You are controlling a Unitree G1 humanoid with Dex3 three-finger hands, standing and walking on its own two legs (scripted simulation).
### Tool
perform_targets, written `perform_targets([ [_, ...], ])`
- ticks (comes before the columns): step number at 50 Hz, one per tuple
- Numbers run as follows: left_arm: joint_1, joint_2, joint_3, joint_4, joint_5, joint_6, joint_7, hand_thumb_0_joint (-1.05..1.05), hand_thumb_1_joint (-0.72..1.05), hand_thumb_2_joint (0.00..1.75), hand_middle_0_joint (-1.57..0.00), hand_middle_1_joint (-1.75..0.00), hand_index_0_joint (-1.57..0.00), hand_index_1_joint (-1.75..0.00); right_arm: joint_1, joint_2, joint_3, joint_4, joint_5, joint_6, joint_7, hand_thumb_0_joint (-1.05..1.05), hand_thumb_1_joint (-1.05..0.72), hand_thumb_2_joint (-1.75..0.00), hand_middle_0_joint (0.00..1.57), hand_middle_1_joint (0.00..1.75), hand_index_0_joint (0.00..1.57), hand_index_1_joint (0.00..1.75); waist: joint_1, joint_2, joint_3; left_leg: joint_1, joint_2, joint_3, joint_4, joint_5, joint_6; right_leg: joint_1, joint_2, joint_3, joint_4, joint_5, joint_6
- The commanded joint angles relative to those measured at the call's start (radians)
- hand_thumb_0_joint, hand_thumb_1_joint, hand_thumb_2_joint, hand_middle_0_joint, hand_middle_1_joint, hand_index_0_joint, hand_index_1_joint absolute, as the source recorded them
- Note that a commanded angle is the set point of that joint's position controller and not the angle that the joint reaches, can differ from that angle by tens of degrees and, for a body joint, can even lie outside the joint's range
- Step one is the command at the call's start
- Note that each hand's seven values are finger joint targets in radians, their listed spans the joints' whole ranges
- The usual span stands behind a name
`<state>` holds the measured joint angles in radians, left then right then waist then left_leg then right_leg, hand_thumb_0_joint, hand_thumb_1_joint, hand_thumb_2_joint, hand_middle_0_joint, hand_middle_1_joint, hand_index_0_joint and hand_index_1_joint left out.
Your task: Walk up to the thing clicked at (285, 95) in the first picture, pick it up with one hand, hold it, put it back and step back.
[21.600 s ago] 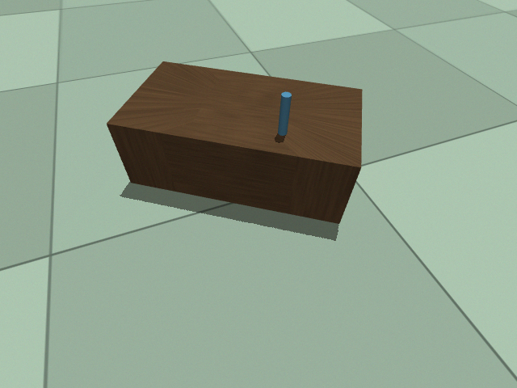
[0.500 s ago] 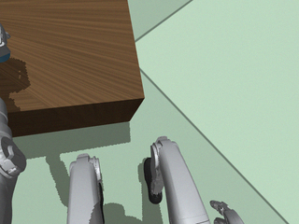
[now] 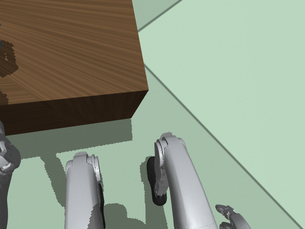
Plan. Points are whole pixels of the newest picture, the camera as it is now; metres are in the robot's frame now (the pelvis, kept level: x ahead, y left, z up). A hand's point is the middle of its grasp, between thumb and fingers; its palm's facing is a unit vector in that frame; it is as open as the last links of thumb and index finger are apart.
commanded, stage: lower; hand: left
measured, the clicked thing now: out of the picture +0.57 +0.27 +0.04
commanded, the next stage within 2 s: loosen in 0.22 s
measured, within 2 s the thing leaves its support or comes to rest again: rests again in 0.28 s
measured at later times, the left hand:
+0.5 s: hand out of the picture +0.58 +0.26 +0.00, palm faces +0.30 -0.95 -0.03, open 5.1 cm
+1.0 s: hand out of the picture +0.58 +0.28 +0.02, palm faces +0.32 -0.95 -0.04, open 12.5 cm
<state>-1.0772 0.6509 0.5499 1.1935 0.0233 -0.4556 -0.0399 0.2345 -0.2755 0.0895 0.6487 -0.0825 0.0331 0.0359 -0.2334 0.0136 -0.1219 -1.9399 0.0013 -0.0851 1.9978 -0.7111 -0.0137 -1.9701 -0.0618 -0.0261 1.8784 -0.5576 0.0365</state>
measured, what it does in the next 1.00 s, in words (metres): stands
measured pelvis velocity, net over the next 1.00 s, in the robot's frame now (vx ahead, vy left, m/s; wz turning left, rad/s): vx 0.00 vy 0.01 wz -0.01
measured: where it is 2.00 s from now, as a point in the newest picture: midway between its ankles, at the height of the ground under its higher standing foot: (128, 202)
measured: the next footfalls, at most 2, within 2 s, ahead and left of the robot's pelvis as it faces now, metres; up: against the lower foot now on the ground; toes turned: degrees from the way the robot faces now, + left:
none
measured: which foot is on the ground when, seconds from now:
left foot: down 0.00-1.00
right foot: down 0.00-1.00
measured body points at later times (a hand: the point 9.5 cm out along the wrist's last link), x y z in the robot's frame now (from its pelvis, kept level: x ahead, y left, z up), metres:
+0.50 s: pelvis +0.00 +0.00 -0.02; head +0.24 +0.05 +0.36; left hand +0.56 +0.31 +0.00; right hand +0.02 -0.27 -0.12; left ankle +0.06 +0.12 -0.43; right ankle +0.11 -0.14 -0.43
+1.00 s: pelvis +0.00 +0.01 -0.01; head +0.24 +0.05 +0.37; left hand +0.55 +0.33 +0.02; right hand +0.03 -0.27 -0.12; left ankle +0.06 +0.12 -0.43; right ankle +0.11 -0.14 -0.43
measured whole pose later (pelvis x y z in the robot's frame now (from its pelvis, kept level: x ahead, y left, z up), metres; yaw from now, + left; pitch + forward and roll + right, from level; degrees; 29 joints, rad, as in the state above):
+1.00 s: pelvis +0.00 +0.01 -0.01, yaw +0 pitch +37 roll -6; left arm -1.10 0.69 0.57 1.10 0.04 -0.37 -0.07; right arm 0.25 -0.28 0.09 0.61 -0.07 0.06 0.03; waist -0.24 0.02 -0.11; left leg -1.98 -0.01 -0.08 2.04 -0.71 0.00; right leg -2.00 -0.07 -0.02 1.91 -0.56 0.05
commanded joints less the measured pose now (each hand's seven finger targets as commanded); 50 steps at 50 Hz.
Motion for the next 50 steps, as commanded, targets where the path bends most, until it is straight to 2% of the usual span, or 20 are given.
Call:
perform_targets([
  [1,-0.427,0.285,0.018,-0.22,-0.008,-0.074,0.006,0.0,0.72,1.37,-1.41,-1.47,-1.42,-1.46,0.23,-0.218,-0.075,-0.015,-0.001,0.002,-0.017,0.0,-0.88,-0.89,0.2,0.3,0.2,0.3,0.003,0.256,-0.699,0.402,0.002,0.04,-0.259,0.239,0.022,0.449,0.028,-0.033,-0.151,0.151,-0.074],
  [6,-0.424,0.29,0.012,-0.197,-0.003,-0.06,0.001,0.0,0.7,1.34,-1.39,-1.45,-1.4,-1.44,0.239,-0.223,-0.076,-0.016,-0.001,0.001,-0.018,0.0,-0.88,-0.89,0.2,0.3,0.2,0.3,-0.011,0.225,-0.682,0.346,-0.001,0.047,-0.24,0.213,0.03,0.462,0.028,-0.031,-0.151,0.139,-0.068],
  [7,-0.43,0.294,0.018,-0.216,-0.006,-0.061,0.0,0.0,0.71,1.35,-1.39,-1.45,-1.4,-1.44,0.236,-0.223,-0.075,-0.018,-0.001,0.001,-0.018,0.0,-0.88,-0.89,0.2,0.3,0.2,0.3,0.0,0.223,-0.706,0.36,0.0,0.049,-0.229,0.238,0.03,0.468,0.029,-0.028,-0.147,0.163,-0.069],
  [12,-0.473,0.28,-0.003,-0.232,-0.002,-0.054,-0.003,0.0,0.74,1.35,-1.4,-1.45,-1.41,-1.44,0.244,-0.231,-0.075,-0.018,-0.001,0.003,-0.016,0.0,-0.88,-0.89,0.2,0.3,0.2,0.3,-0.011,0.291,-0.704,0.414,0.003,0.03,-0.236,0.264,0.017,0.395,0.025,-0.04,-0.111,0.167,-0.078],
  [15,-0.473,0.302,0.009,-0.227,0.003,-0.051,0.006,0.0,0.72,1.34,-1.4,-1.44,-1.41,-1.43,0.25,-0.232,-0.073,-0.019,-0.003,0.005,-0.015,0.0,-0.88,-0.89,0.2,0.3,0.2,0.3,-0.011,0.266,-0.72,0.375,0.0,0.039,-0.219,0.258,0.023,0.426,0.027,-0.037,-0.112,0.17,-0.075],
  [16,-0.475,0.286,0.011,-0.228,-0.002,-0.053,0.005,0.0,0.73,1.34,-1.39,-1.43,-1.4,-1.43,0.244,-0.228,-0.074,-0.022,-0.001,0.005,-0.015,0.0,-0.88,-0.89,0.2,0.3,0.2,0.3,-0.012,0.257,-0.708,0.378,0.0,0.034,-0.222,0.245,0.023,0.406,0.025,-0.039,-0.111,0.158,-0.074],
  [17,-0.478,0.286,0.003,-0.231,0.003,-0.052,0.002,0.0,0.67,1.26,-1.43,-1.44,-1.46,-1.41,0.248,-0.233,-0.074,-0.02,-0.003,0.006,-0.015,0.0,-0.89,-0.89,0.2,0.3,0.2,0.3,-0.017,0.286,-0.695,0.392,0.001,0.031,-0.228,0.249,0.019,0.388,0.023,-0.041,-0.107,0.158,-0.076],
  [20,-0.489,0.304,0.007,-0.259,0.002,-0.05,-0.004,0.0,0.5,1.02,-1.25,-1.21,-1.29,-1.17,0.25,-0.237,-0.077,-0.023,-0.001,0.007,-0.016,0.0,-0.9,-0.89,0.2,0.3,0.2,0.3,-0.006,0.3,-0.727,0.418,0.002,0.029,-0.228,0.254,0.017,0.388,0.022,-0.041,-0.101,0.159,-0.077],
  [24,-0.479,0.283,0.002,-0.269,-0.005,-0.035,-0.008,0.0,0.32,0.76,-1.12,-1.03,-1.16,-0.99,0.257,-0.234,-0.076,-0.029,0.0,0.01,-0.016,0.0,-0.9,-0.89,0.2,0.3,0.2,0.3,-0.005,0.299,-0.76,0.441,0.002,0.032,-0.216,0.314,0.017,0.405,0.023,-0.042,-0.095,0.201,-0.078],
  [26,-0.478,0.28,0.0,-0.255,-0.004,-0.028,-0.006,0.0,0.26,0.67,-1.07,-0.95,-1.11,-0.91,0.254,-0.237,-0.079,-0.027,0.003,0.01,-0.017,0.0,-0.89,-0.88,0.2,0.3,0.2,0.3,-0.014,0.287,-0.716,0.405,0.001,0.03,-0.22,0.265,0.019,0.39,0.021,-0.041,-0.101,0.168,-0.076],
  [29,-0.477,0.29,0.011,-0.265,-0.003,-0.03,0.0,0.0,0.11,0.63,-0.92,-0.82,-0.94,-0.8,0.252,-0.235,-0.078,-0.026,0.002,0.011,-0.017,0.0,-0.9,-0.89,0.2,0.3,0.2,0.3,-0.006,0.273,-0.707,0.388,0.0,0.032,-0.217,0.251,0.021,0.391,0.021,-0.04,-0.102,0.157,-0.075],
  [32,-0.449,0.248,-0.011,-0.233,-0.002,-0.021,-0.004,0.0,0.08,0.55,-0.82,-0.72,-0.83,-0.7,0.255,-0.233,-0.079,-0.028,0.002,0.012,-0.016,0.0,-0.9,-0.89,0.2,0.3,0.2,0.3,-0.016,0.265,-0.702,0.391,0.001,0.035,-0.212,0.272,0.022,0.387,0.023,-0.04,-0.103,0.176,-0.076],
  [35,-0.448,0.275,0.008,-0.222,0.001,-0.02,0.001,0.0,0.04,0.52,-0.74,-0.65,-0.75,-0.63,0.262,-0.234,-0.081,-0.027,0.001,0.013,-0.017,0.0,-0.9,-0.89,0.2,0.3,0.2,0.3,-0.014,0.228,-0.691,0.338,-0.003,0.043,-0.207,0.242,0.028,0.418,0.024,-0.037,-0.114,0.162,-0.071],
  [37,-0.444,0.264,0.0,-0.216,0.001,-0.02,0.0,0.0,0.02,0.47,-0.67,-0.59,-0.68,-0.57,0.251,-0.231,-0.08,-0.033,0.002,0.013,-0.014,0.0,-0.9,-0.89,0.2,0.3,0.2,0.3,-0.016,0.228,-0.665,0.324,-0.004,0.042,-0.218,0.204,0.03,0.413,0.023,-0.037,-0.12,0.13,-0.07],
  [38,-0.451,0.276,0.005,-0.238,0.001,-0.022,0.0,0.0,0.0,0.45,-0.65,-0.57,-0.66,-0.55,0.25,-0.231,-0.08,-0.035,0.002,0.012,-0.014,0.0,-0.9,-0.89,0.2,0.3,0.2,0.3,-0.007,0.233,-0.681,0.333,-0.004,0.045,-0.217,0.211,0.03,0.423,0.024,-0.035,-0.121,0.135,-0.07],
  [40,-0.447,0.258,-0.009,-0.212,0.005,-0.02,-0.005,0.0,-0.1,0.44,-0.54,-0.53,-0.55,-0.51,0.256,-0.234,-0.079,-0.031,0.002,0.014,-0.014,0.0,-0.9,-0.89,0.2,0.3,0.2,0.3,-0.018,0.249,-0.668,0.348,-0.002,0.035,-0.217,0.23,0.024,0.385,0.022,-0.041,-0.103,0.143,-0.075],
  [44,-0.492,0.354,0.041,-0.322,0.009,-0.026,-0.007,0.0,-0.23,0.33,-0.33,-0.37,-0.34,-0.35,0.255,-0.244,-0.085,-0.045,0.008,0.02,-0.016,0.0,-0.9,-0.89,0.2,0.3,0.2,0.3,0.014,0.295,-0.752,0.438,0.001,0.017,-0.251,0.241,0.017,0.397,0.019,-0.041,-0.103,0.143,-0.077],
  [46,-0.509,0.364,0.025,-0.349,0.002,-0.013,-0.02,0.0,-0.25,0.32,-0.31,-0.34,-0.31,-0.33,0.253,-0.24,-0.083,-0.054,0.014,0.024,-0.021,0.0,-0.9,-0.9,0.2,0.3,0.2,0.3,0.009,0.305,-0.783,0.44,-0.002,0.03,-0.258,0.237,0.022,0.449,0.021,-0.034,-0.123,0.148,-0.076],
  [47,-0.49,0.391,0.054,-0.365,-0.002,-0.004,-0.022,0.0,-0.28,0.31,-0.29,-0.34,-0.3,-0.33,0.26,-0.243,-0.085,-0.054,0.017,0.025,-0.026,0.0,-0.9,-0.9,0.2,0.3,0.2,0.3,0.02,0.312,-0.812,0.477,-0.002,0.028,-0.268,0.274,0.02,0.476,0.019,-0.034,-0.132,0.181,-0.075],
  [50,-0.514,0.437,0.056,-0.424,-0.004,0.027,-0.032,0.0,-0.3,0.28,-0.21,-0.27,-0.22,-0.27,0.272,-0.24,-0.084,-0.053,0.029,0.034,-0.034,0.0,-0.9,-0.9,0.2,0.3,0.2,0.3,0.026,0.381,-0.864,0.593,0.004,0.014,-0.319,0.337,0.011,0.499,0.019,-0.031,-0.164,0.207,-0.082],
])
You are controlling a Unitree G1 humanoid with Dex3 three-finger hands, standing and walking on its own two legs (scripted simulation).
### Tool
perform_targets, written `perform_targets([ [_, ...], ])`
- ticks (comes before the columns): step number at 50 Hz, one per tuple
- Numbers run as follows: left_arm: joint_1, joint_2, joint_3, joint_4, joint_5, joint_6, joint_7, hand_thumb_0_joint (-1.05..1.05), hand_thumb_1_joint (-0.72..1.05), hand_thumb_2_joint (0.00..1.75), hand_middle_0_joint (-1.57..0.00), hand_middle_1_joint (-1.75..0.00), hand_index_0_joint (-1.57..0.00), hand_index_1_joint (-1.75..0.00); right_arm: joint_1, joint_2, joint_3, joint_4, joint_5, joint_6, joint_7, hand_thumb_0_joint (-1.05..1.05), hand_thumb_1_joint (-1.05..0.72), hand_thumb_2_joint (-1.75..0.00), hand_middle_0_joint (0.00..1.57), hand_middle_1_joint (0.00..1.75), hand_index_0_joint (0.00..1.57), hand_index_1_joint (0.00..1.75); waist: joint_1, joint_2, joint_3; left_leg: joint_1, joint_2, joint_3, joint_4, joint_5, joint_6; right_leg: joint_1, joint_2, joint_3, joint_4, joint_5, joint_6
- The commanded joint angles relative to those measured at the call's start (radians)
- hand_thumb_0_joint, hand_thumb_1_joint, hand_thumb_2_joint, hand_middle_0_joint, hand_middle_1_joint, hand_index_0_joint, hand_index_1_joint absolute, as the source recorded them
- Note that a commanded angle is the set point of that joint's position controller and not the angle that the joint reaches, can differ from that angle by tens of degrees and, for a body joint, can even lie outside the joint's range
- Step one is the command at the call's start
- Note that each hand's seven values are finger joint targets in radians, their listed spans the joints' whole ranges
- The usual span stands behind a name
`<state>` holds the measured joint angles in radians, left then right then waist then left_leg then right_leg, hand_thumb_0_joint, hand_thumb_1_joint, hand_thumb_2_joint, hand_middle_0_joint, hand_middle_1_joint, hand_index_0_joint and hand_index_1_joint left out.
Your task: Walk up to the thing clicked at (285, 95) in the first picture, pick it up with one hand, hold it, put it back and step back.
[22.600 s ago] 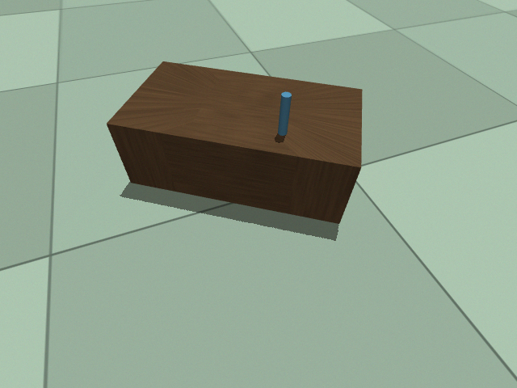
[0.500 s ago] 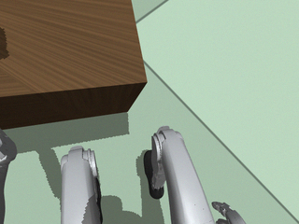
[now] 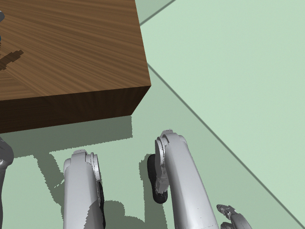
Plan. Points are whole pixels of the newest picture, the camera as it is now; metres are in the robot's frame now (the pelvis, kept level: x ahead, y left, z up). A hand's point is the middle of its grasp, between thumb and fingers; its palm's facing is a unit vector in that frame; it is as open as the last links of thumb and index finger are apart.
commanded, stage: withdraw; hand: left
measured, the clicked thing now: out of the picture +0.58 +0.27 +0.03
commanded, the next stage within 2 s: rise in 0.14 s
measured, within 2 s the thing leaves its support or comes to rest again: neither
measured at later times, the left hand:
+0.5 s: hand out of the picture +0.54 +0.36 +0.16, palm faces +0.42 -0.85 -0.31, open 17.0 cm
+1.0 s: hand out of the picture +0.42 +0.29 +0.19, palm faces +0.25 -0.89 -0.37, open 16.9 cm
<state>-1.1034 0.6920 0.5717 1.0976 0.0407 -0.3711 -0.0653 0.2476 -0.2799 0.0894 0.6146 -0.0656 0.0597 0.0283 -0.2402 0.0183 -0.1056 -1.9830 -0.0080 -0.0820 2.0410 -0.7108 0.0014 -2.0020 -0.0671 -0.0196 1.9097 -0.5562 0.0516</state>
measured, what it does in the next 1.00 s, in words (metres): rises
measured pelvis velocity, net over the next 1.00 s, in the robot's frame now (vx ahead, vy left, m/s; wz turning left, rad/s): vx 0.08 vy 0.01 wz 0.02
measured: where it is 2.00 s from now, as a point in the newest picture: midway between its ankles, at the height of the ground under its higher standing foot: (128, 200)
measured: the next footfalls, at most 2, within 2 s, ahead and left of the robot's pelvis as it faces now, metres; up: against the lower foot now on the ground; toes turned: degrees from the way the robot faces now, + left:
none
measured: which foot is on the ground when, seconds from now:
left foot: down 0.00-1.00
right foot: down 0.00-1.00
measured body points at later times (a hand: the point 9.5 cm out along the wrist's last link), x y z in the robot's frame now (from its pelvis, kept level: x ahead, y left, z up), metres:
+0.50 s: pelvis +0.02 +0.00 +0.15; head +0.22 +0.05 +0.55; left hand +0.51 +0.40 +0.18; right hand +0.05 -0.27 +0.04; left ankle +0.06 +0.12 -0.42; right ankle +0.11 -0.15 -0.42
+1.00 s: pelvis +0.08 +0.01 +0.27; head +0.17 +0.04 +0.71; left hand +0.40 +0.33 +0.22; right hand +0.15 -0.26 +0.16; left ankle +0.06 +0.12 -0.42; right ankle +0.11 -0.15 -0.42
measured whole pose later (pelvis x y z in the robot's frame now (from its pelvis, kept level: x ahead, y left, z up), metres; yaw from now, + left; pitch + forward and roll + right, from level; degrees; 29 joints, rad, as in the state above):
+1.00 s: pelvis +0.08 +0.01 +0.27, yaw +1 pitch +16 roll -3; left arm -0.31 0.42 0.28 0.82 0.03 0.03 0.11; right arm 0.32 -0.25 0.02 0.62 0.05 0.06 -0.07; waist -0.10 0.00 -0.09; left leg -0.76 0.05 -0.02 0.99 -0.50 0.00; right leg -0.79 -0.02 -0.03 0.88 -0.36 0.04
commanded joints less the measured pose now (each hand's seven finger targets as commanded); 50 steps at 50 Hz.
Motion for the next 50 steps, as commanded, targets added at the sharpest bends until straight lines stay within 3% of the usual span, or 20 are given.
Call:
perform_targets([
  [1,-0.467,0.371,0.021,-0.322,-0.026,-0.038,-0.009,0.0,-0.32,0.26,-0.18,-0.24,-0.18,-0.24,0.257,-0.23,-0.086,-0.025,0.016,0.01,-0.031,0.0,-0.9,-0.9,0.2,0.3,0.2,0.3,0.033,0.356,-0.895,0.671,0.015,0.009,-0.378,0.343,-0.002,0.55,0.027,-0.039,-0.222,0.208,-0.095],
  [4,-0.436,0.403,0.042,-0.317,-0.035,0.011,-0.013,0.0,-0.36,0.23,-0.13,-0.2,-0.13,-0.2,0.258,-0.225,-0.086,-0.024,0.03,0.014,-0.045,0.0,-0.9,-0.9,0.2,0.3,0.2,0.3,0.03,0.325,-0.846,0.685,0.02,0.005,-0.429,0.316,0.003,0.594,0.032,-0.038,-0.291,0.193,-0.091],
  [5,-0.411,0.366,0.014,-0.282,-0.039,0.025,-0.023,0.0,-0.35,0.21,-0.12,-0.19,-0.13,-0.18,0.248,-0.222,-0.083,-0.02,0.033,0.013,-0.047,0.0,-0.9,-0.9,0.2,0.3,0.2,0.3,0.023,0.325,-0.796,0.698,0.024,-0.002,-0.448,0.311,0.0,0.578,0.032,-0.042,-0.304,0.186,-0.092],
  [7,-0.339,0.374,0.03,-0.24,-0.047,0.048,-0.039,0.0,-0.36,0.19,-0.11,-0.18,-0.12,-0.17,0.246,-0.22,-0.08,-0.018,0.039,0.009,-0.054,0.0,-0.9,-0.9,0.2,0.3,0.2,0.3,0.024,0.269,-0.732,0.671,0.026,0.001,-0.466,0.309,0.007,0.627,0.037,-0.045,-0.345,0.192,-0.088],
  [9,-0.277,0.317,0.004,-0.157,-0.061,0.065,-0.059,0.0,-0.37,0.17,-0.09,-0.16,-0.1,-0.14,0.245,-0.213,-0.076,-0.012,0.042,-0.002,-0.057,0.0,-0.89,-0.89,0.2,0.3,0.2,0.3,0.013,0.205,-0.633,0.624,0.03,0.006,-0.482,0.299,0.013,0.65,0.041,-0.046,-0.379,0.193,-0.086],
  [13,-0.236,0.29,-0.027,-0.127,-0.08,0.064,-0.099,0.0,-0.49,0.08,-0.06,-0.06,-0.05,-0.07,0.233,-0.204,-0.076,-0.012,0.049,-0.022,-0.058,0.0,-0.83,-0.89,0.2,0.3,0.2,0.3,0.02,0.174,-0.516,0.614,0.038,0.007,-0.53,0.262,0.017,0.653,0.047,-0.041,-0.441,0.162,-0.086],
  [14,-0.134,0.449,-0.017,0.01,0.066,0.141,-0.039,0.0,-0.5,0.08,-0.06,-0.08,-0.06,-0.08,0.221,-0.223,-0.081,-0.015,0.045,0.002,-0.049,0.0,-0.87,-0.9,0.2,0.3,0.2,0.3,0.083,0.211,-0.559,0.733,0.033,0.01,-0.612,0.303,0.007,0.715,0.045,-0.03,-0.49,0.183,-0.097],
  [16,-0.308,0.396,-0.058,-0.181,0.05,0.158,-0.002,0.0,-0.52,0.09,-0.07,-0.07,-0.06,-0.08,0.233,-0.212,-0.089,-0.028,0.052,0.024,-0.041,0.0,-0.87,-0.9,0.2,0.3,0.2,0.3,0.057,0.246,-0.642,0.817,0.04,0.007,-0.638,0.331,0.002,0.757,0.055,-0.029,-0.523,0.216,-0.093],
  [20,-0.294,0.598,0.016,-0.2,0.108,0.202,0.068,0.0,-0.55,0.09,-0.08,-0.09,-0.08,-0.1,0.248,-0.208,-0.088,-0.024,0.059,0.045,-0.042,0.0,-0.93,-0.92,0.2,0.3,0.2,0.3,0.094,0.257,-0.719,0.942,0.037,0.021,-0.715,0.392,0.004,0.936,0.06,-0.025,-0.611,0.262,-0.085],
  [23,-0.262,0.622,0.041,-0.179,0.119,0.214,0.12,0.0,-0.46,0.11,-0.06,-0.07,-0.06,-0.07,0.237,-0.195,-0.081,-0.018,0.061,0.051,-0.055,0.0,-0.89,-0.9,0.2,0.3,0.2,0.3,0.098,0.271,-0.689,1.035,0.041,0.012,-0.795,0.403,-0.005,1.002,0.061,-0.029,-0.675,0.268,-0.084],
  [26,-0.199,0.525,-0.008,-0.042,0.119,0.232,0.147,0.0,-0.44,0.12,-0.06,-0.07,-0.06,-0.07,0.232,-0.197,-0.079,-0.004,0.057,0.043,-0.061,0.0,-0.89,-0.9,0.2,0.3,0.2,0.3,0.063,0.268,-0.536,1.103,0.055,-0.002,-0.857,0.419,-0.015,0.954,0.064,-0.042,-0.741,0.261,-0.087],
  [29,-0.12,0.445,-0.059,0.062,0.113,0.247,0.154,0.0,-0.41,0.13,-0.07,-0.07,-0.07,-0.07,0.226,-0.206,-0.084,-0.004,0.057,0.032,-0.063,0.0,-0.9,-0.9,0.2,0.3,0.2,0.3,0.067,0.253,-0.407,1.134,0.058,-0.001,-0.911,0.412,-0.021,0.939,0.066,-0.046,-0.808,0.241,-0.091],
  [34,0.026,0.3,-0.151,0.072,0.088,0.284,0.136,0.0,-0.43,0.12,-0.06,-0.07,-0.06,-0.07,0.24,-0.209,-0.105,-0.022,0.068,0.017,-0.054,0.0,-0.9,-0.9,0.2,0.3,0.2,0.3,0.082,0.191,-0.399,1.228,0.061,0.018,-0.982,0.52,-0.027,1.062,0.073,-0.057,-0.898,0.327,-0.093],
  [40,0.256,0.176,-0.22,-0.175,0.044,0.319,0.143,0.0,-0.44,0.12,-0.06,-0.07,-0.06,-0.07,0.229,-0.19,-0.138,-0.034,0.099,0.004,-0.063,0.0,-0.9,-0.9,0.2,0.3,0.2,0.3,0.141,0.167,-0.485,1.378,0.055,0.032,-1.099,0.608,-0.038,1.277,0.078,-0.058,-0.985,0.408,-0.089],
  [42,0.329,0.194,-0.196,-0.338,0.028,0.324,0.166,0.0,-0.44,0.12,-0.06,-0.07,-0.06,-0.07,0.197,-0.189,-0.148,-0.071,0.11,-0.005,-0.079,0.0,-0.9,-0.9,0.2,0.3,0.2,0.3,0.17,0.207,-0.505,1.457,0.055,0.03,-1.138,0.665,-0.047,1.333,0.078,-0.058,-1.017,0.441,-0.087],
  [45,0.437,0.121,-0.205,-0.46,0.001,0.334,0.196,0.0,-0.46,0.11,-0.06,-0.06,-0.06,-0.06,0.172,-0.158,-0.141,-0.062,0.116,-0.015,-0.102,0.0,-0.89,-0.9,0.2,0.3,0.2,0.3,0.184,0.186,-0.419,1.479,0.055,0.032,-1.185,0.699,-0.049,1.386,0.079,-0.053,-1.054,0.462,-0.087],
  [47,0.583,0.017,-0.248,-0.468,-0.017,0.349,0.208,0.0,-0.47,0.1,-0.06,-0.06,-0.06,-0.06,0.145,-0.14,-0.136,-0.084,0.12,-0.025,-0.116,0.0,-0.89,-0.9,0.2,0.3,0.2,0.3,0.185,0.164,-0.342,1.502,0.055,0.04,-1.217,0.703,-0.047,1.411,0.08,-0.053,-1.091,0.459,-0.087],
  [48,0.542,0.045,-0.229,-0.573,-0.021,0.345,0.218,0.0,-0.46,0.11,-0.06,-0.07,-0.06,-0.06,0.139,-0.137,-0.138,-0.078,0.117,-0.029,-0.124,0.0,-0.9,-0.9,0.2,0.3,0.2,0.3,0.187,0.177,-0.342,1.5,0.052,0.047,-1.223,0.69,-0.043,1.435,0.08,-0.048,-1.103,0.46,-0.087],
  [49,0.625,0.029,-0.219,-0.565,-0.024,0.352,0.224,0.0,-0.46,0.1,-0.06,-0.06,-0.06,-0.06,0.131,-0.133,-0.139,-0.081,0.115,-0.033,-0.129,0.0,-0.89,-0.9,0.2,0.3,0.2,0.3,0.194,0.173,-0.322,1.508,0.052,0.052,-1.237,0.713,-0.044,1.46,0.079,-0.047,-1.11,0.479,-0.087],
  [50,0.678,-0.028,-0.258,-0.574,-0.032,0.363,0.225,0.0,-0.48,0.09,-0.06,-0.06,-0.06,-0.06,0.112,-0.126,-0.134,-0.098,0.116,-0.039,-0.133,0.0,-0.9,-0.9,0.2,0.3,0.2,0.3,0.193,0.165,-0.292,1.507,0.047,0.062,-1.246,0.687,-0.036,1.48,0.079,-0.046,-1.123,0.467,-0.087],
])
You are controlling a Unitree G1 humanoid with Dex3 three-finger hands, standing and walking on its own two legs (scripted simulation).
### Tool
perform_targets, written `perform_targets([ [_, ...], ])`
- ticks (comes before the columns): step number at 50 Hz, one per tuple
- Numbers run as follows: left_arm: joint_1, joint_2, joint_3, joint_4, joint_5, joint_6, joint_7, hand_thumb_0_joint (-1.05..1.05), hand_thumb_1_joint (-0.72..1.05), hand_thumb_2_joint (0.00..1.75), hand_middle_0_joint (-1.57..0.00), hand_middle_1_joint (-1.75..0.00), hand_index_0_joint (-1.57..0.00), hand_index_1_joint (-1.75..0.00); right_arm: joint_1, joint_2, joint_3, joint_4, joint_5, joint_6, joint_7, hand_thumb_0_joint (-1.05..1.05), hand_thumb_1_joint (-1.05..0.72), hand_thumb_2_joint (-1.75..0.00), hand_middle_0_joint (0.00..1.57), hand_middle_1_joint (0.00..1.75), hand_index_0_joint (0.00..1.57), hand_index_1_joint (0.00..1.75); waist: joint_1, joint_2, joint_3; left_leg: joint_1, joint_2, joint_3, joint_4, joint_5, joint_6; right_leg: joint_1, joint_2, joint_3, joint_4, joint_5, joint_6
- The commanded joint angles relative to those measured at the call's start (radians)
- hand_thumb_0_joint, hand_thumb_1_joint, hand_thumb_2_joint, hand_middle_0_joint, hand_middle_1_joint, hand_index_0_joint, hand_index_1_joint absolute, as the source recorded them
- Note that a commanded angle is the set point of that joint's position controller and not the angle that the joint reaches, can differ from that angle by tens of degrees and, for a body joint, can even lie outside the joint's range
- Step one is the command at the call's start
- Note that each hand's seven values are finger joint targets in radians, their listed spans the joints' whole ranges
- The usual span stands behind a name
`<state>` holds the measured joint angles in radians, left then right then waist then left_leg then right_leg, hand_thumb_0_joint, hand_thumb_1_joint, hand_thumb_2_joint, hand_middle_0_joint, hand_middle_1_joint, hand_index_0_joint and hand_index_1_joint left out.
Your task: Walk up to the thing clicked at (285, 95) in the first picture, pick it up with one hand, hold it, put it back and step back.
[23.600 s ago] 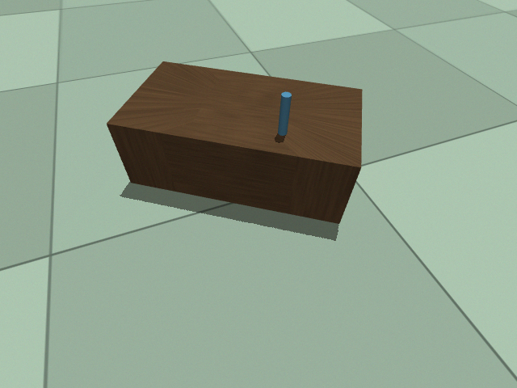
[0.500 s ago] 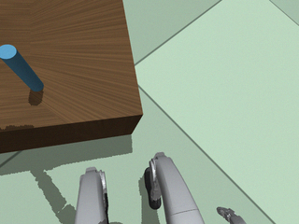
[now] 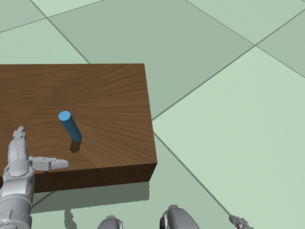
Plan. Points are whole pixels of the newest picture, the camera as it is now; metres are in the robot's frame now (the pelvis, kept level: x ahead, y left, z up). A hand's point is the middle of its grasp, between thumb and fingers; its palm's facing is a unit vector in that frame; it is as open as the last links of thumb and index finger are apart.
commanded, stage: home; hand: left
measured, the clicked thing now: (71, 127) +0.50 +0.26 -0.23
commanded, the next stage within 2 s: none
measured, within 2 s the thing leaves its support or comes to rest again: neither
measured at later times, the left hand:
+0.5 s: hand (78, 221) +0.17 +0.16 -0.06, palm faces +0.17 -0.95 -0.25, open 17.2 cm
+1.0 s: hand out of the picture +0.13 +0.20 -0.08, palm faces -0.01 -0.94 -0.35, open 17.4 cm
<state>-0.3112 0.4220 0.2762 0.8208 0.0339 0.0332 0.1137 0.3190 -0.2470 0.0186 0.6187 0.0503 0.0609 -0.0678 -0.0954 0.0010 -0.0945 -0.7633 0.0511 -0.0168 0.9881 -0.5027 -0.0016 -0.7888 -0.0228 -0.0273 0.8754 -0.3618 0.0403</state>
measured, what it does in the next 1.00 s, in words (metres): stands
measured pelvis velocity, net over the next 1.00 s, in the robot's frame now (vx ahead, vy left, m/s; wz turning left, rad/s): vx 0.01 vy -0.02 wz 0.04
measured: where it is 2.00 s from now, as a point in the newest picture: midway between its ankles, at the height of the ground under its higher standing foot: outside the picture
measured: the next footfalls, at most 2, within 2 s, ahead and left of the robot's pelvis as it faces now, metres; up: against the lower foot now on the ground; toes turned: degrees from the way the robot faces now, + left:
none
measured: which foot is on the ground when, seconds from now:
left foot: down 0.00-1.00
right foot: down 0.00-1.00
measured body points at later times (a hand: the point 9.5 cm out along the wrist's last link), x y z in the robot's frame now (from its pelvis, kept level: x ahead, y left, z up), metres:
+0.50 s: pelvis +0.01 -0.03 +0.02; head +0.04 -0.03 +0.47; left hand +0.15 +0.21 -0.04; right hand +0.20 -0.25 -0.06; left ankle -0.02 +0.11 -0.68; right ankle +0.03 -0.16 -0.68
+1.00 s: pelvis +0.01 -0.02 +0.03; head +0.01 -0.03 +0.48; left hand +0.12 +0.25 -0.06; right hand +0.12 -0.28 -0.09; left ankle -0.02 +0.11 -0.68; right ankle +0.03 -0.16 -0.68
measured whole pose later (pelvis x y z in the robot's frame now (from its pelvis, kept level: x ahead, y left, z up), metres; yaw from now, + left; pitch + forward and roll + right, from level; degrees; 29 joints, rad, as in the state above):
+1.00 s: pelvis +0.01 -0.02 +0.03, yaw +2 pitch +1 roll +0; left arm 0.28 0.28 -0.02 0.63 0.06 0.03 0.03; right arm 0.23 -0.27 -0.02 0.79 -0.06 0.01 -0.02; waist -0.01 0.02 -0.03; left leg -0.31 0.02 -0.01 0.71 -0.41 -0.02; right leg -0.38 -0.06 -0.03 0.71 -0.34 0.02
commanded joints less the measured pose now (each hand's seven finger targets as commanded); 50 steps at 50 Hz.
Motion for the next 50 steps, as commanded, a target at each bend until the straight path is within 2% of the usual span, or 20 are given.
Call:
perform_targets([
  [1,-0.074,0.204,0.022,-0.323,-0.03,-0.034,0.047,0.0,-0.47,0.1,-0.06,-0.06,-0.06,-0.06,0.033,-0.155,-0.065,-0.106,-0.002,-0.043,-0.042,0.0,-0.9,-0.9,0.2,0.3,0.2,0.3,0.044,0.169,-0.29,0.281,-0.013,0.002,-0.201,0.47,-0.029,0.285,0.034,-0.038,-0.098,0.279,-0.075],
  [2,0.0,0.16,0.005,-0.328,-0.036,-0.024,0.046,0.0,-0.49,0.09,-0.06,-0.06,-0.06,-0.06,0.027,-0.151,-0.066,-0.111,-0.003,-0.049,-0.044,0.0,-0.9,-0.9,0.2,0.3,0.2,0.3,0.051,0.151,-0.289,0.294,-0.012,0.005,-0.208,0.491,-0.028,0.31,0.034,-0.041,-0.101,0.299,-0.075],
  [3,0.034,0.071,-0.073,-0.354,-0.042,-0.018,0.038,0.0,-0.5,0.08,-0.06,-0.06,-0.06,-0.06,0.003,-0.136,-0.062,-0.133,-0.004,-0.057,-0.047,0.0,-0.9,-0.9,0.2,0.3,0.2,0.3,0.038,0.122,-0.271,0.289,-0.014,0.01,-0.212,0.491,-0.023,0.329,0.035,-0.042,-0.109,0.314,-0.072],
  [5,0.155,0.105,-0.03,-0.382,-0.047,0.003,0.048,0.0,-0.5,0.08,-0.06,-0.06,-0.06,-0.06,-0.008,-0.141,-0.07,-0.123,-0.006,-0.061,-0.051,0.0,-0.9,-0.9,0.2,0.3,0.2,0.3,0.066,0.128,-0.245,0.29,-0.014,0.013,-0.237,0.509,-0.027,0.352,0.035,-0.051,-0.117,0.318,-0.074],
  [6,0.159,-0.019,-0.153,-0.435,-0.053,0.01,0.035,0.0,-0.48,0.09,-0.06,-0.06,-0.06,-0.06,-0.039,-0.119,-0.059,-0.152,-0.005,-0.069,-0.049,0.0,-0.9,-0.9,0.2,0.3,0.2,0.3,0.052,0.107,-0.213,0.287,-0.02,0.019,-0.245,0.472,-0.021,0.359,0.034,-0.05,-0.131,0.308,-0.07],
  [8,0.253,-0.011,-0.13,-0.483,-0.059,0.025,0.039,0.0,-0.48,0.1,-0.06,-0.06,-0.06,-0.06,-0.061,-0.118,-0.063,-0.154,-0.004,-0.078,-0.05,0.0,-0.9,-0.9,0.2,0.3,0.2,0.3,0.063,0.064,-0.193,0.283,-0.022,0.021,-0.26,0.437,-0.015,0.384,0.035,-0.056,-0.146,0.289,-0.064],
  [11,0.367,-0.072,-0.198,-0.62,-0.064,0.04,0.035,0.0,-0.47,0.1,-0.06,-0.06,-0.06,-0.06,-0.109,-0.1,-0.057,-0.184,-0.004,-0.093,-0.053,0.0,-0.9,-0.9,0.2,0.3,0.2,0.3,0.067,0.033,-0.176,0.304,-0.031,0.034,-0.27,0.414,-0.006,0.41,0.032,-0.053,-0.167,0.294,-0.052],
  [13,0.468,-0.06,-0.185,-0.657,-0.065,0.059,0.04,0.0,-0.49,0.09,-0.06,-0.06,-0.06,-0.06,-0.113,-0.093,-0.052,-0.168,-0.005,-0.098,-0.06,0.0,-0.9,-0.9,0.2,0.3,0.2,0.3,0.067,0.011,-0.161,0.307,-0.034,0.037,-0.277,0.403,-0.003,0.42,0.029,-0.051,-0.175,0.295,-0.047],
  [14,0.481,-0.086,-0.215,-0.739,-0.068,0.061,0.038,0.0,-0.5,0.08,-0.06,-0.06,-0.06,-0.06,-0.133,-0.094,-0.053,-0.194,-0.003,-0.103,-0.06,0.0,-0.9,-0.9,0.2,0.3,0.2,0.3,0.07,0.028,-0.152,0.311,-0.038,0.043,-0.277,0.402,-0.003,0.419,0.026,-0.048,-0.181,0.299,-0.045],
  [17,0.528,-0.066,-0.194,-0.789,-0.062,0.075,0.046,0.0,-0.52,0.07,-0.05,-0.06,-0.05,-0.06,-0.139,-0.076,-0.042,-0.18,-0.011,-0.114,-0.071,0.0,-0.9,-0.9,0.2,0.3,0.2,0.3,0.064,0.011,-0.126,0.307,-0.042,0.043,-0.284,0.351,0.003,0.415,0.023,-0.045,-0.192,0.255,-0.04],
  [21,0.55,-0.104,-0.227,-0.847,-0.059,0.08,0.044,0.0,-0.52,0.07,-0.05,-0.06,-0.05,-0.06,-0.154,-0.066,-0.036,-0.192,-0.022,-0.131,-0.086,0.0,-0.9,-0.9,0.2,0.3,0.2,0.3,0.05,0.01,-0.106,0.312,-0.048,0.048,-0.277,0.321,0.008,0.401,0.014,-0.035,-0.201,0.238,-0.035],
  [22,0.595,-0.095,-0.209,-0.872,-0.059,0.079,0.046,0.0,-0.55,0.06,-0.05,-0.05,-0.05,-0.05,-0.164,-0.071,-0.04,-0.212,-0.024,-0.137,-0.087,0.0,-0.9,-0.9,0.2,0.3,0.2,0.3,0.066,0.024,-0.113,0.309,-0.051,0.05,-0.274,0.321,0.009,0.412,0.009,-0.035,-0.205,0.242,-0.034],
  [25,0.565,-0.116,-0.224,-0.847,-0.052,0.085,0.045,0.0,-0.53,0.07,-0.05,-0.06,-0.05,-0.06,-0.158,-0.06,-0.034,-0.191,-0.033,-0.153,-0.094,0.0,-0.9,-0.9,0.2,0.3,0.2,0.3,0.056,0.012,-0.075,0.295,-0.056,0.053,-0.272,0.246,0.013,0.381,0.003,-0.028,-0.221,0.171,-0.029],
  [30,0.639,-0.149,-0.253,-0.822,-0.045,0.097,0.043,0.0,-0.55,0.05,-0.05,-0.05,-0.05,-0.05,-0.171,-0.064,-0.037,-0.199,-0.037,-0.18,-0.093,0.0,-0.9,-0.9,0.2,0.3,0.2,0.3,0.072,-0.006,-0.076,0.291,-0.059,0.044,-0.273,0.258,0.009,0.389,0.006,-0.038,-0.217,0.165,-0.031],
  [34,0.679,-0.133,-0.231,-0.805,-0.041,0.102,0.047,0.0,-0.54,0.06,-0.05,-0.05,-0.05,-0.05,-0.18,-0.064,-0.039,-0.203,-0.034,-0.192,-0.089,0.0,-0.9,-0.9,0.2,0.3,0.2,0.3,0.093,-0.013,-0.069,0.266,-0.06,0.041,-0.283,0.221,0.008,0.389,0.009,-0.044,-0.219,0.119,-0.034],
  [40,0.65,-0.128,-0.235,-0.834,-0.037,0.1,0.048,0.0,-0.56,0.05,-0.05,-0.05,-0.05,-0.05,-0.169,-0.067,-0.04,-0.201,-0.033,-0.207,-0.086,0.0,-0.9,-0.9,0.2,0.3,0.2,0.3,0.082,-0.009,-0.058,0.262,-0.052,0.034,-0.286,0.213,0.007,0.377,0.015,-0.043,-0.203,0.112,-0.037],
  [41,0.59,0.004,-0.182,-0.521,0.043,0.029,-0.009,0.0,-0.57,0.05,-0.05,-0.05,-0.05,-0.05,-0.164,-0.192,-0.09,-0.005,-0.141,-0.14,-0.029,0.0,-0.9,-0.9,0.2,0.3,0.2,0.3,0.107,0.019,-0.014,0.334,-0.006,-0.033,-0.336,0.252,0.007,0.435,-0.069,0.04,-0.246,0.117,-0.083],
  [42,0.611,0.033,-0.176,-0.468,0.053,0.001,-0.033,0.0,-0.57,0.04,-0.05,-0.05,-0.05,-0.05,-0.125,-0.196,-0.101,0.018,-0.14,-0.114,-0.007,0.0,-0.9,-0.9,0.2,0.3,0.2,0.3,0.087,0.029,-0.074,0.415,0.009,-0.039,-0.352,0.261,0.022,0.442,-0.071,0.038,-0.225,0.125,-0.093],
  [44,0.607,0.021,-0.206,-0.4,0.039,-0.04,-0.061,0.0,-0.54,0.06,-0.05,-0.05,-0.05,-0.05,-0.138,-0.184,-0.1,0.018,-0.127,-0.095,0.019,0.0,-0.9,-0.9,0.2,0.3,0.2,0.3,0.104,0.046,-0.035,0.423,0.006,-0.06,-0.381,0.247,0.037,0.452,-0.072,0.038,-0.254,0.119,-0.095],
  [50,0.529,0.042,-0.227,-0.189,0.015,-0.072,-0.071,0.0,-0.54,0.06,-0.05,-0.05,-0.05,-0.05,-0.139,-0.185,-0.098,0.099,-0.106,-0.082,0.048,0.0,-0.9,-0.9,0.2,0.3,0.2,0.3,0.095,-0.012,0.057,0.488,-0.004,-0.046,-0.463,0.295,0.01,0.491,-0.093,0.062,-0.373,0.209,-0.069],
])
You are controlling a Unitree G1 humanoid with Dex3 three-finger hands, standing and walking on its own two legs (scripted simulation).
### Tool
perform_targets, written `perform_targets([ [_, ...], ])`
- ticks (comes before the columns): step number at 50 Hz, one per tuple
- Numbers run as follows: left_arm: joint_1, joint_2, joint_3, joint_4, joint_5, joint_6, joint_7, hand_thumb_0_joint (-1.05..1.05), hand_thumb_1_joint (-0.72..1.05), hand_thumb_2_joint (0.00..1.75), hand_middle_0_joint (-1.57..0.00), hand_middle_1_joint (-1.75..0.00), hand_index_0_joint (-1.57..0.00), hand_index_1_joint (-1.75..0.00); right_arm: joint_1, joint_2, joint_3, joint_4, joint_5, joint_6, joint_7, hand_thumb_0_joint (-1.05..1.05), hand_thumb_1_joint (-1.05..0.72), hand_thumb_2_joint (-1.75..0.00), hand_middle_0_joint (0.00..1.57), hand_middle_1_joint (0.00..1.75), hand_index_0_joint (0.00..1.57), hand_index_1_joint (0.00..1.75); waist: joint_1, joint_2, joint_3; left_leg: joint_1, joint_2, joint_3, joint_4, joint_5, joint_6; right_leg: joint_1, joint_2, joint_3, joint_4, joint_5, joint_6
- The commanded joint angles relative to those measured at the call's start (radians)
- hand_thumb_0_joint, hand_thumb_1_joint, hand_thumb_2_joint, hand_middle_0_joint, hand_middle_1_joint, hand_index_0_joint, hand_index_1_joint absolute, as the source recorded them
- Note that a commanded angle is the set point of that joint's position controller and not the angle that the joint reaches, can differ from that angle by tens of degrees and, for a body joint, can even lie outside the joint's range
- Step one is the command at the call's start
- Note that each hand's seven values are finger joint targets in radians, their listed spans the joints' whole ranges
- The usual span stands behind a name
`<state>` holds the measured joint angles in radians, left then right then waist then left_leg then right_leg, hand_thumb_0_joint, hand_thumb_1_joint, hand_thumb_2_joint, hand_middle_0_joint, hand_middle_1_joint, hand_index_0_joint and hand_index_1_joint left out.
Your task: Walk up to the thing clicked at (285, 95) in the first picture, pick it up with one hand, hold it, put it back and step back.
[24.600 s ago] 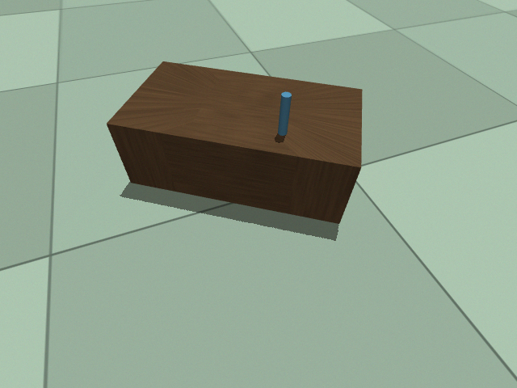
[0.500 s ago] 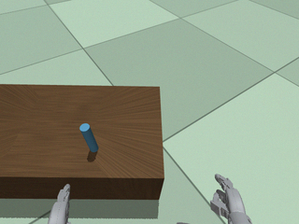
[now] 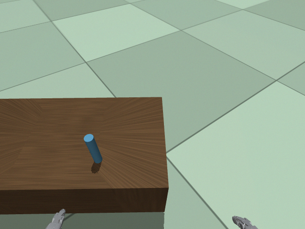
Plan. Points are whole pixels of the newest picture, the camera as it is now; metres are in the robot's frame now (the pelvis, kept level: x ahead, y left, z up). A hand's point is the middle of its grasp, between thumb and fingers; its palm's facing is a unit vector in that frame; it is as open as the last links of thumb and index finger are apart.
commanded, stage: home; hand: left
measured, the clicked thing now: (93, 149) +0.51 +0.26 -0.27
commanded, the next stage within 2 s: stand in 1.30 s
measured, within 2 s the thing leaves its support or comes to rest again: neither
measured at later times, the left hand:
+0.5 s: hand out of the picture +0.05 +0.26 -0.12, palm faces -0.03 -0.92 -0.40, open 17.4 cm
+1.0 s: hand out of the picture +0.05 +0.25 -0.12, palm faces -0.03 -0.93 -0.38, open 17.5 cm
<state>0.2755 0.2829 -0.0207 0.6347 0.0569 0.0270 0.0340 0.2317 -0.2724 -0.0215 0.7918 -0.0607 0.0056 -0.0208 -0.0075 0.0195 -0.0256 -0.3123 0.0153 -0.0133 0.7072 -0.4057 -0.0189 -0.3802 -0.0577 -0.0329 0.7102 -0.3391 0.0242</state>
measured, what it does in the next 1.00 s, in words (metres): stands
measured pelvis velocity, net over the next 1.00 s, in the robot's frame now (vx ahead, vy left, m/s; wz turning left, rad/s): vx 0.00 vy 0.00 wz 0.01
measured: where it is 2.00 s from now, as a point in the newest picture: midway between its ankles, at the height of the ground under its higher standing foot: outside the picture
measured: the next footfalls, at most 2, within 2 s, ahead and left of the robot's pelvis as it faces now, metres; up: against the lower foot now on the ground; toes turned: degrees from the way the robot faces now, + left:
none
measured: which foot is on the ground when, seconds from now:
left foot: down 0.00-1.00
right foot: down 0.00-1.00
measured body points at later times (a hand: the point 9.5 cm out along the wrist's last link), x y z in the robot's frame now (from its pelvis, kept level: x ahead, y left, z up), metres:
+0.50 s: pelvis +0.00 +0.01 +0.03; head -0.02 -0.01 +0.48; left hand +0.05 +0.31 -0.10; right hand +0.06 -0.27 -0.12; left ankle -0.02 +0.13 -0.72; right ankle +0.02 -0.14 -0.72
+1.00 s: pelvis +0.00 +0.00 +0.03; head -0.01 -0.01 +0.48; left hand +0.05 +0.30 -0.10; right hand +0.06 -0.29 -0.11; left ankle -0.02 +0.13 -0.72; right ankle +0.02 -0.14 -0.72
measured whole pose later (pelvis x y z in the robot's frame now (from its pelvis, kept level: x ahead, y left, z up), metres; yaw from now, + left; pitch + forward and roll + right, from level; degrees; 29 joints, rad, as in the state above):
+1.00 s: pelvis +0.00 +0.00 +0.03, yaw +0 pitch -3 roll +0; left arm 0.14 0.33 -0.02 1.15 0.03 -0.01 0.02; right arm 0.17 -0.34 0.00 1.10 -0.02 0.02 0.00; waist 0.01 0.03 0.04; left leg -0.07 0.01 -0.01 0.33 -0.21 -0.02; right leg -0.14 -0.06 -0.05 0.35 -0.16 0.03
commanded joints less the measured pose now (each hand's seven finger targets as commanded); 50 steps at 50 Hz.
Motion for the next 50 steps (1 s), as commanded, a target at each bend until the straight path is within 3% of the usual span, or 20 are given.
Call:
perform_targets([
  [1,-0.065,0.192,0.07,0.025,-0.01,-0.068,0.011,0.0,-0.53,0.06,-0.05,-0.06,-0.05,-0.05,-0.046,-0.164,-0.059,-0.059,0.006,-0.022,0.002,0.0,-0.9,-0.9,0.2,0.3,0.2,0.3,0.005,-0.029,-0.007,0.036,0.035,-0.052,-0.198,0.214,0.027,0.115,-0.059,0.063,-0.216,0.208,-0.049],
  [7,-0.076,0.216,0.068,0.166,-0.021,-0.067,0.018,0.0,-0.52,0.07,-0.05,-0.06,-0.05,-0.06,-0.028,-0.193,-0.058,0.028,0.02,-0.01,0.0,0.0,-0.9,-0.9,0.2,0.3,0.2,0.3,0.004,-0.003,-0.006,0.121,0.057,-0.064,-0.286,0.341,0.02,0.194,-0.059,0.047,-0.255,0.304,-0.043],
  [13,-0.096,0.231,0.056,0.28,-0.024,-0.052,0.018,0.0,-0.53,0.06,-0.05,-0.06,-0.05,-0.06,-0.038,-0.219,-0.051,0.103,0.023,-0.002,-0.002,0.0,-0.9,-0.9,0.2,0.3,0.2,0.3,0.014,0.009,0.029,0.131,0.066,-0.073,-0.374,0.282,0.015,0.23,-0.058,0.044,-0.323,0.2,-0.033],
  [17,-0.102,0.246,0.051,0.337,-0.026,-0.05,0.016,0.0,-0.56,0.05,-0.05,-0.05,-0.05,-0.05,-0.042,-0.228,-0.041,0.142,0.027,-0.007,-0.002,0.0,-0.9,-0.9,0.2,0.3,0.2,0.3,0.02,0.01,0.036,0.145,0.075,-0.08,-0.4,0.335,0.015,0.268,-0.066,0.047,-0.338,0.252,-0.029],
  [20,-0.115,0.261,0.052,0.373,-0.026,-0.045,0.013,0.0,-0.56,0.05,-0.05,-0.05,-0.05,-0.05,-0.053,-0.235,-0.037,0.164,0.029,-0.003,-0.001,0.0,-0.9,-0.9,0.2,0.3,0.2,0.3,0.02,-0.004,0.078,0.131,0.072,-0.083,-0.433,0.234,0.014,0.239,-0.062,0.049,-0.37,0.159,-0.023],
  [22,-0.118,0.26,0.049,0.39,-0.026,-0.043,0.012,0.0,-0.57,0.04,-0.05,-0.05,-0.05,-0.05,-0.054,-0.243,-0.037,0.179,0.03,-0.002,-0.001,0.0,-0.9,-0.9,0.2,0.3,0.2,0.3,0.019,0.0,0.081,0.139,0.071,-0.081,-0.437,0.226,0.015,0.229,-0.061,0.05,-0.383,0.143,-0.022],
  [24,-0.126,0.259,0.046,0.401,-0.026,-0.048,0.011,0.0,-0.55,0.05,-0.05,-0.05,-0.05,-0.05,-0.062,-0.24,-0.035,0.187,0.033,-0.005,0.0,0.0,-0.9,-0.9,0.2,0.3,0.2,0.3,0.018,-0.005,0.054,0.17,0.077,-0.079,-0.431,0.279,0.019,0.243,-0.071,0.057,-0.39,0.196,-0.024],
  [27,-0.131,0.258,0.042,0.419,-0.026,-0.047,0.01,0.0,-0.58,0.04,-0.05,-0.05,-0.05,-0.05,-0.063,-0.24,-0.033,0.203,0.033,-0.003,0.001,0.0,-0.9,-0.9,0.2,0.3,0.2,0.3,0.016,-0.015,0.08,0.16,0.071,-0.073,-0.433,0.243,0.017,0.219,-0.069,0.065,-0.417,0.13,-0.023],
  [32,-0.134,0.255,0.04,0.438,-0.027,-0.053,0.009,0.0,-0.55,0.05,-0.05,-0.05,-0.05,-0.05,-0.078,-0.241,-0.027,0.216,0.037,-0.003,0.005,0.0,-0.9,-0.9,0.2,0.3,0.2,0.3,0.017,-0.016,0.057,0.169,0.078,-0.072,-0.431,0.271,0.021,0.245,-0.074,0.067,-0.422,0.181,-0.021],
  [38,-0.147,0.262,0.04,0.454,-0.029,-0.052,0.007,0.0,-0.58,0.03,-0.05,-0.05,-0.05,-0.05,-0.089,-0.244,-0.025,0.231,0.038,-0.002,0.007,0.0,-0.9,-0.9,0.2,0.3,0.2,0.3,0.016,-0.021,0.063,0.16,0.075,-0.068,-0.431,0.26,0.02,0.244,-0.075,0.072,-0.445,0.127,-0.023],
  [42,-0.159,0.265,0.042,0.458,-0.034,-0.055,0.006,0.0,-0.56,0.05,-0.05,-0.05,-0.05,-0.05,-0.086,-0.249,-0.023,0.238,0.04,-0.005,0.005,0.0,-0.9,-0.9,0.2,0.3,0.2,0.3,0.013,-0.005,0.027,0.174,0.086,-0.072,-0.434,0.306,0.023,0.287,-0.079,0.065,-0.423,0.233,-0.027],
  [47,-0.164,0.264,0.043,0.469,-0.035,-0.054,0.002,0.0,-0.56,0.05,-0.05,-0.05,-0.05,-0.05,-0.099,-0.252,-0.019,0.243,0.044,-0.008,0.003,0.0,-0.9,-0.9,0.2,0.3,0.2,0.3,0.018,-0.018,0.031,0.185,0.093,-0.076,-0.443,0.33,0.024,0.29,-0.08,0.059,-0.408,0.279,-0.031],
  [50,-0.183,0.265,0.047,0.467,-0.038,-0.051,-0.001,0.0,-0.59,0.03,-0.05,-0.05,-0.05,-0.05,-0.089,-0.266,-0.02,0.25,0.041,-0.01,0.001,0.0,-0.9,-0.9,0.2,0.3,0.2,0.3,0.013,0.004,0.029,0.177,0.092,-0.07,-0.451,0.317,0.02,0.294,-0.08,0.065,-0.41,0.257,-0.031],
])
